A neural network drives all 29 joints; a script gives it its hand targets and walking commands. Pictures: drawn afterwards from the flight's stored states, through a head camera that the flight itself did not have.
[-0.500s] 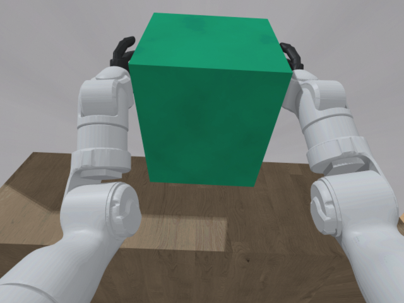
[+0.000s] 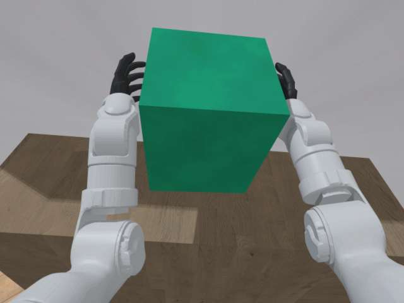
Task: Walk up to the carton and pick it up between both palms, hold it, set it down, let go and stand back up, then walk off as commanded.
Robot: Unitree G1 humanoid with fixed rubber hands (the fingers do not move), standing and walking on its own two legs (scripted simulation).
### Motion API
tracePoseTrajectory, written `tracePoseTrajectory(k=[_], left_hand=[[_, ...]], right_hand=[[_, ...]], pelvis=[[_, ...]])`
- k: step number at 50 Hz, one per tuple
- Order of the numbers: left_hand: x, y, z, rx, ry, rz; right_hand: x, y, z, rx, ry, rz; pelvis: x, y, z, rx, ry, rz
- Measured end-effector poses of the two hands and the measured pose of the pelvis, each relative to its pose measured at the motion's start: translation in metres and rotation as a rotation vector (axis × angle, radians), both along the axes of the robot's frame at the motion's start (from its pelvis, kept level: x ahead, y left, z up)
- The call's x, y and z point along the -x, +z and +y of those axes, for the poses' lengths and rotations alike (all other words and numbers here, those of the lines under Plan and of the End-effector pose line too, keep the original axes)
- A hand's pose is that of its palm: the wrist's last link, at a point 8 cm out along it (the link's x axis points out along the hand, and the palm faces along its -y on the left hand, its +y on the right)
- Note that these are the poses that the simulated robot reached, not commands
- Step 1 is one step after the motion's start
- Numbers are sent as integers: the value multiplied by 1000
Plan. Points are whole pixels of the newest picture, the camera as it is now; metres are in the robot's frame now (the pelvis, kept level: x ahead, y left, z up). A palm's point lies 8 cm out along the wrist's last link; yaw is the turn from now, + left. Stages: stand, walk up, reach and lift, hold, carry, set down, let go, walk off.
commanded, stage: set down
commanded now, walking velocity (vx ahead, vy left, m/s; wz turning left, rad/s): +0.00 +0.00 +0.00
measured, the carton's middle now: (203, 119) +0.41 +0.00 +0.19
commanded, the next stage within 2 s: none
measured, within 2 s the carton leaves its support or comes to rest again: neither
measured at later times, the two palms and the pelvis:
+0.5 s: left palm (121, 110) +0.38 +0.16 +0.22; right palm (275, 115) +0.42 -0.14 +0.20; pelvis +0.00 +0.00 +0.00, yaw +0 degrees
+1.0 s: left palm (123, 126) +0.38 +0.16 +0.19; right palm (268, 126) +0.43 -0.14 +0.17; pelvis +0.00 +0.00 +0.00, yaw +0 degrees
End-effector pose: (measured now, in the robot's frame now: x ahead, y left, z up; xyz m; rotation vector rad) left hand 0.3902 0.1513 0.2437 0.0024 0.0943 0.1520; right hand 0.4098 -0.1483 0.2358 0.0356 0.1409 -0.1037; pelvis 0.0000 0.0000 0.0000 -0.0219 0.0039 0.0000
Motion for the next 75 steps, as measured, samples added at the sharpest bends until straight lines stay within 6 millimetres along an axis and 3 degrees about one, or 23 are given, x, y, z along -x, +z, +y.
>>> tracePoseTrajectory(k=[19,75], left_hand=[[9,-11,4,-38,67,39],[11,-83,3,-49,147,169]], right_hand=[[-7,-24,7,47,73,29],[-26,-92,7,106,190,137]], pelvis=[[4,0,-2,-2,0,-7],[-5,0,-3,1,-1,4]])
